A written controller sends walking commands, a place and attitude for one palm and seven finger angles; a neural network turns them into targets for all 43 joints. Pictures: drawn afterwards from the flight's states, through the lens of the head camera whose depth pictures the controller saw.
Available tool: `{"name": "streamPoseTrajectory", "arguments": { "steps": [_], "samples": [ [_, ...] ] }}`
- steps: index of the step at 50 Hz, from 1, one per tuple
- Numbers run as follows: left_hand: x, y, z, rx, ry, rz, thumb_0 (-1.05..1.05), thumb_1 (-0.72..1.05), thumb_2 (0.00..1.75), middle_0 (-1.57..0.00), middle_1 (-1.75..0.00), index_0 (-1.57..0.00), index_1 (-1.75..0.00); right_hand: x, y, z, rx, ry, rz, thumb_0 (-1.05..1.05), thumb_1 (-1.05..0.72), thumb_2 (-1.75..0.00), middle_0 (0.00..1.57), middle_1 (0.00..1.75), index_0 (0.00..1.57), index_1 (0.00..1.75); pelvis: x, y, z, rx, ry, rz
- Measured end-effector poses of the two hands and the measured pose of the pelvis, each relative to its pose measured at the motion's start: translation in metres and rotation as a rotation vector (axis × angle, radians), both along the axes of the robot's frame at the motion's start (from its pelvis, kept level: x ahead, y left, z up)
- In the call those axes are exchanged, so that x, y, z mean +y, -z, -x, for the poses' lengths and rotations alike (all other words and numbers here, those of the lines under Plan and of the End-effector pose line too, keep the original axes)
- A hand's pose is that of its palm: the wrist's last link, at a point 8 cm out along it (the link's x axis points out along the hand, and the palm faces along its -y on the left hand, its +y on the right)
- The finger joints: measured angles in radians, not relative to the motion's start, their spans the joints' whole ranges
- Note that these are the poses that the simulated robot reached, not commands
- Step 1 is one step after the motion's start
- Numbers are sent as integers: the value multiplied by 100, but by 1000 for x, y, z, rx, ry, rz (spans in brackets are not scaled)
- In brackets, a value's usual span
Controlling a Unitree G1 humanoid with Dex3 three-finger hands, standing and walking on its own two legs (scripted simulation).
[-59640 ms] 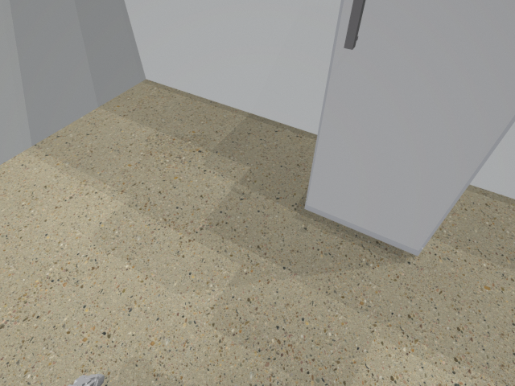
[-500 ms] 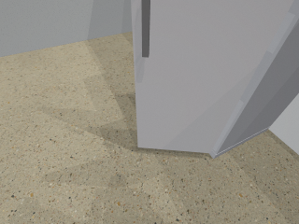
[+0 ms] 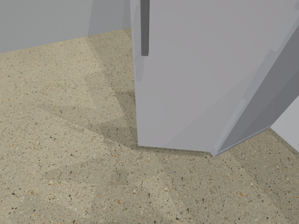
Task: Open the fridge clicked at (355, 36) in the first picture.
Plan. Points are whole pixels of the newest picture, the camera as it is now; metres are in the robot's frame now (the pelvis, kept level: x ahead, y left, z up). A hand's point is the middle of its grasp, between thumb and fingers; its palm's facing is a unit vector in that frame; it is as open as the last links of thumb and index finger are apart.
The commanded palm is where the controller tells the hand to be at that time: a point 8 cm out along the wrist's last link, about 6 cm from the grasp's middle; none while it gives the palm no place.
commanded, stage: look to check the result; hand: left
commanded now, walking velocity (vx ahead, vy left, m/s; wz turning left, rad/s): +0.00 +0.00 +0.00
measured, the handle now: (145, 14) +0.69 +0.06 +0.23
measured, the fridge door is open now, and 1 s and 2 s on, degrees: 58 58 58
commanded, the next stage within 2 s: stand and wait in 0.18 s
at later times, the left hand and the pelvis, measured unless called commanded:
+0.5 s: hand out of the picture +0.01 +0.16 -0.18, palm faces +0.03 -0.98 -0.18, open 7.4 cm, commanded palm none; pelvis +0.01 +0.00 +0.00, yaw +0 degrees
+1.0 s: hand out of the picture +0.01 +0.16 -0.18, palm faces +0.03 -0.99 -0.17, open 7.4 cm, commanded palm none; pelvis +0.02 -0.01 +0.00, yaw +0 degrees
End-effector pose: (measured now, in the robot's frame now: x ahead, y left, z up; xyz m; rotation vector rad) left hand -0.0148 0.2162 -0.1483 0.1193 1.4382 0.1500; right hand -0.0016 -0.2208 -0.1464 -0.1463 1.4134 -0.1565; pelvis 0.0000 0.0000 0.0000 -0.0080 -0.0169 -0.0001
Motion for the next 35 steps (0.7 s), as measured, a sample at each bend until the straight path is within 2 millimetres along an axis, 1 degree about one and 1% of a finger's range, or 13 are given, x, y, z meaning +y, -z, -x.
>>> {"name": "streamPoseTrajectory", "arguments": {
  "steps": [8,18,35],
  "samples": [
    [-5,1,-8,-11,3,10,0,91,90,-20,-30,-20,-30,-1,-1,-3,-1,-1,3,0,-92,-90,20,30,20,30,-1,0,-3,0,1,-1],
    [-4,-1,-17,-21,7,1,0,91,90,-20,-30,-20,-30,-2,0,-5,6,3,-1,0,-92,-90,20,30,20,30,-3,-1,-8,1,2,-3],
    [-6,-2,-19,-15,2,-4,0,91,90,-20,-30,-20,-30,-5,0,-12,6,1,0,0,-91,-90,20,30,20,30,-6,-1,-15,-1,1,-5]
  ]
}}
